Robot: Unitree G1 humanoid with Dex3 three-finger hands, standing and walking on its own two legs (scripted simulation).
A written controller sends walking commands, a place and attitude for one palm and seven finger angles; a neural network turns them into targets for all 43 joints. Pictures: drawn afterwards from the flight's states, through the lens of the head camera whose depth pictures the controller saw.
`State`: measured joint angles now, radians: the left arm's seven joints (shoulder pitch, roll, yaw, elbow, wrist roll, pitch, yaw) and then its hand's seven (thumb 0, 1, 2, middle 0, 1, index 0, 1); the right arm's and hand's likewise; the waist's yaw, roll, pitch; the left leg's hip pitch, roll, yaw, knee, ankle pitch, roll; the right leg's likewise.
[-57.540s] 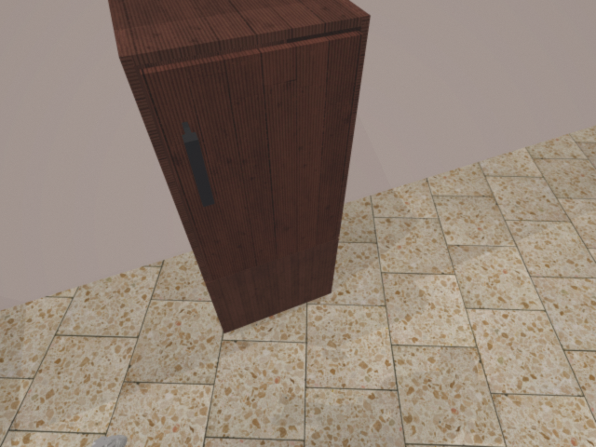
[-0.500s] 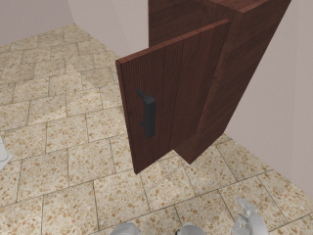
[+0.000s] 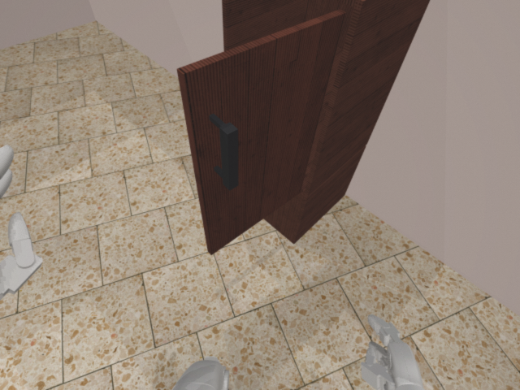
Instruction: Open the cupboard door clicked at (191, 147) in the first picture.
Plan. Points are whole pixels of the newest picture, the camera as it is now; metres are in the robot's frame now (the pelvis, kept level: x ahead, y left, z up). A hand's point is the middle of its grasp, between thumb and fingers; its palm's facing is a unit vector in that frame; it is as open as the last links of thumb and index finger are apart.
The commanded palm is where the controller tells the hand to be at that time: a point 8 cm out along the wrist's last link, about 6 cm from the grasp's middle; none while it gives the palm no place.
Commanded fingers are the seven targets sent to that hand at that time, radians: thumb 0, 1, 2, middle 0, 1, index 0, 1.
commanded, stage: stop stepping back and stand still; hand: left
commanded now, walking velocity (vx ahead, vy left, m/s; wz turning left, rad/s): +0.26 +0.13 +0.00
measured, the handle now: (223, 153) +0.51 +0.12 +0.03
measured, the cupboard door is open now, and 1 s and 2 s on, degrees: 85 85 85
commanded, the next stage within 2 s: let the arm hang, fingers relaxed in 0.80 s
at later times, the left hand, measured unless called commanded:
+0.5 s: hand out of the picture +0.09 +0.26 +0.17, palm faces +0.47 -0.77 -0.43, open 7.4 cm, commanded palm +0.04 +0.29 +0.18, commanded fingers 0.00 0.90 0.90 -0.20 -0.30 -0.20 -0.30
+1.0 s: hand out of the picture +0.09 +0.28 +0.03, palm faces +0.29 -0.84 -0.46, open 7.4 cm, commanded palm none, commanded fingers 0.00 0.90 0.90 -0.20 -0.30 -0.20 -0.30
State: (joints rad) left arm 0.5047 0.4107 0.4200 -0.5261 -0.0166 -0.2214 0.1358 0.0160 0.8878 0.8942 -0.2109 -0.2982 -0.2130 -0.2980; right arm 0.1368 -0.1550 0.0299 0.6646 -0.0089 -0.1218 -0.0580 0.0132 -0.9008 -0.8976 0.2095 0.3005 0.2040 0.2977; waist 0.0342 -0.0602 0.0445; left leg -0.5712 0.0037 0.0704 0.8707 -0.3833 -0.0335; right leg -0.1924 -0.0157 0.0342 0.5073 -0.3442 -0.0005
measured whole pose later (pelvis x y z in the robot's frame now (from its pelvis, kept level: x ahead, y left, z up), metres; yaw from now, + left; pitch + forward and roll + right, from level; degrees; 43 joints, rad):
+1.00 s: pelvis -0.12 +0.01 -0.02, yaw +4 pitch +0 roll +0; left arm 0.34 0.33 0.23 0.01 0.02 -0.07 0.05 0.01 0.90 0.89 -0.20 -0.30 -0.21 -0.30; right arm 0.22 -0.26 -0.02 0.76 -0.03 -0.07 0.00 0.01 -0.90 -0.90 0.21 0.30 0.20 0.30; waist -0.01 0.05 -0.03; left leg -0.36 0.01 0.03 0.69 -0.35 0.01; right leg -0.39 -0.02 -0.10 0.73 -0.37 -0.03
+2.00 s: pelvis -0.14 +0.02 +0.01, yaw +5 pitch -2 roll +0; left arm 0.17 0.19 0.03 1.13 0.01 -0.01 0.01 0.01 0.91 0.89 -0.20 -0.30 -0.20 -0.30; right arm 0.23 -0.19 -0.01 1.13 -0.02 0.00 -0.02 0.00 -0.91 -0.90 0.20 0.30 0.20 0.30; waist -0.02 0.01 0.06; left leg -0.16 -0.03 0.03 0.38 -0.19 0.03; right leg -0.21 0.01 -0.03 0.39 -0.15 -0.03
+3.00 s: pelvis -0.10 +0.01 +0.01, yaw +5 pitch -1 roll +0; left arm 0.08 0.30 0.01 1.13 0.01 -0.02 0.01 0.01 0.90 0.89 -0.20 -0.30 -0.21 -0.30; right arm 0.11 -0.31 0.00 1.13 -0.02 0.00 -0.01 0.01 -0.90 -0.90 0.21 0.30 0.20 0.30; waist -0.02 0.02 0.07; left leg -0.07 0.00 0.01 0.28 -0.20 0.00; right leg -0.12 0.04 -0.04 0.30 -0.16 -0.05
